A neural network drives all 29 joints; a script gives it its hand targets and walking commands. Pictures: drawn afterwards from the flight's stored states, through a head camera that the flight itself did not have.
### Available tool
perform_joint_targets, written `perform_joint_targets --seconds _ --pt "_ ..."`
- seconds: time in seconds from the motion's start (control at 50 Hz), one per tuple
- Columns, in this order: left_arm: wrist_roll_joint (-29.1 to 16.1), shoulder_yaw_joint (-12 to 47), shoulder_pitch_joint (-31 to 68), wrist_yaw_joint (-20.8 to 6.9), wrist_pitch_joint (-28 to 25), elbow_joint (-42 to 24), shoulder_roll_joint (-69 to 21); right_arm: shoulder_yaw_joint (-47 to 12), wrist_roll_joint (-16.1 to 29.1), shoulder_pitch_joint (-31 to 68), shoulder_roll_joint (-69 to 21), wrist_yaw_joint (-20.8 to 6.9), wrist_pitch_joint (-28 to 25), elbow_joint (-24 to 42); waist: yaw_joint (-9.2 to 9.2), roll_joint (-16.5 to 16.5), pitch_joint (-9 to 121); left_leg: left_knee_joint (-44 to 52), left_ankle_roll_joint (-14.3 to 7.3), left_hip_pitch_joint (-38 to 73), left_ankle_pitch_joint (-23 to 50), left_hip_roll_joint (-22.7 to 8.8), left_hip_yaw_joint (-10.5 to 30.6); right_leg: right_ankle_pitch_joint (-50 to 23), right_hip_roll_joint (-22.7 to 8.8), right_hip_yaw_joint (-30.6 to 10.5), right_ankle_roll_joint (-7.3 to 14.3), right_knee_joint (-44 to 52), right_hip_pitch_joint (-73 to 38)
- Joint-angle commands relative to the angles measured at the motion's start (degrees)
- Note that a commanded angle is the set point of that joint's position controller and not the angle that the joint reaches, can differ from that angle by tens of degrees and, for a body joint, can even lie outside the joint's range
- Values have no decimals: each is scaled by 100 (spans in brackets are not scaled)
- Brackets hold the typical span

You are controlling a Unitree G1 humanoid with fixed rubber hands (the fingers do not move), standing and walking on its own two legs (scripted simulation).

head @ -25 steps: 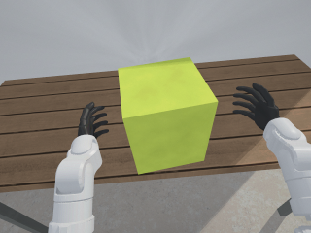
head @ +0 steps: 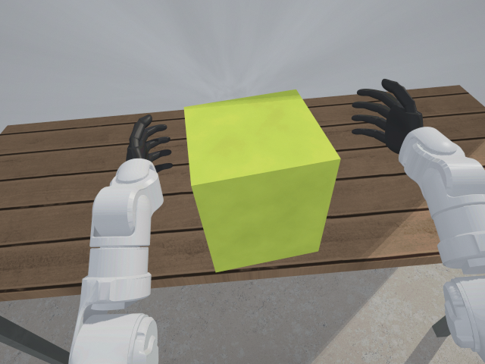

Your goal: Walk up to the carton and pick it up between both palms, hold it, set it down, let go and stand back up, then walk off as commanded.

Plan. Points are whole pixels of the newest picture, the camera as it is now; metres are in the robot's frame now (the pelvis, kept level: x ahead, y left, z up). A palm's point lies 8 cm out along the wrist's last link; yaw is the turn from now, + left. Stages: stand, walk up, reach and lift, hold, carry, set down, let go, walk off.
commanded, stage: reach and lift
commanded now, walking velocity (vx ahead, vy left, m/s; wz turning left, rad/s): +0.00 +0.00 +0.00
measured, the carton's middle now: (254, 183) +0.43 +0.00 +0.07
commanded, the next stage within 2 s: none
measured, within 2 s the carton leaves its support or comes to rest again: neither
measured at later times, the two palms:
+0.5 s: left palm (147, 155) +0.41 +0.17 +0.18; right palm (389, 123) +0.43 -0.22 +0.19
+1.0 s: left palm (161, 186) +0.40 +0.16 +0.11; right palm (372, 151) +0.43 -0.20 +0.14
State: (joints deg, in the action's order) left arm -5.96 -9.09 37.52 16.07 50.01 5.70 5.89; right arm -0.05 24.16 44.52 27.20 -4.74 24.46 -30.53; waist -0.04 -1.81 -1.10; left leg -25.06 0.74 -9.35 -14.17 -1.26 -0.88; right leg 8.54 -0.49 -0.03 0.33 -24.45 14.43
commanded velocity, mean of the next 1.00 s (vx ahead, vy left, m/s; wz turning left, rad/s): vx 0.00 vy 0.00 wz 0.00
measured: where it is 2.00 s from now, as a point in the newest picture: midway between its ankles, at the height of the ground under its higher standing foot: outside the picture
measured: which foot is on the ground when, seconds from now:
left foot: down 0.00-1.00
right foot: down 0.00-1.00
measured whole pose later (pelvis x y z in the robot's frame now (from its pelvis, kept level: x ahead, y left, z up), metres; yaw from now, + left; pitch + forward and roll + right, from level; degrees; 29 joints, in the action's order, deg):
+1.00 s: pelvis +0.01 +0.00 +0.00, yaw +0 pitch -1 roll +0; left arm -6.0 -8.6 40.7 15.4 23.8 35.9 3.9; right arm -5.1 23.0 49.5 23.3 -6.4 13.5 -51.6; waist 0.7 -1.8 -2.2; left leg -25.1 0.8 -9.8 -14.6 -1.3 -0.9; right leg 8.9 -0.5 -0.1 0.3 -24.4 14.9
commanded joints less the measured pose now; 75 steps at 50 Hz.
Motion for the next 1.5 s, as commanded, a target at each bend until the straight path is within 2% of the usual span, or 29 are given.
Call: perform_joint_targets --seconds 0.0,0.16,0.28,0.4,0.6,0.78,0.92,1.02,1.14,1.48 --pt "-192 -247 3223 144 -264 -717 989 -165 300 3633 1534 16 -119 157 921 674 2746 739 183 -319 1202 59 -212 -778 499 -69 353 454 -1580" --pt "-241 -192 3876 231 -496 28 1122 -345 388 4214 1422 -8 -139 -488 1054 633 2833 685 233 -521 1150 49 -203 -838 502 -33 358 400 -1581" --pt "-122 -120 3562 169 -799 604 963 -539 369 3918 1206 -46 -276 -1000 1128 574 2707 609 288 -416 1464 28 -173 -1065 540 1 359 387 -1547" --pt "-73 -68 3225 69 -1216 594 841 -502 302 3586 1061 -92 -566 -815 1118 490 2956 470 354 -108 1977 54 -152 -1445 608 72 340 348 -1444" --pt "81 -20 2897 -117 -1944 1513 616 -637 69 3169 655 -237 -884 -1549 1161 502 2627 566 312 -232 1682 45 -145 -1049 568 58 333 411 -1202" --pt "128 72 2718 -153 -2697 1782 447 -558 -177 2944 250 -285 -1276 -1657 1169 409 2678 607 287 -342 1410 51 -145 -854 540 11 323 455 -950" --pt "132 186 2799 -73 -3029 1742 322 -393 -330 3127 139 -173 -1558 -1523 1123 302 2912 507 361 -249 1587 44 -151 -960 570 41 325 482 -716" --pt "208 184 2734 -25 -3007 1830 189 -380 -404 3131 43 -43 -1607 -1578 1110 316 2918 460 400 -188 1775 37 -157 -1099 594 52 324 518 -707" --pt "306 181 2750 26 -2991 1605 -91 -421 -414 3153 -240 109 -1647 -1492 1104 291 2936 383 448 -25 2079 44 -176 -1257 635 76 310 532 -714" --pt "494 277 2940 148 -3038 1608 -638 -368 -578 3320 -780 550 -1693 -1310 1022 153 2868 236 524 198 2267 12 -148 -1065 663 127 319 565 -573"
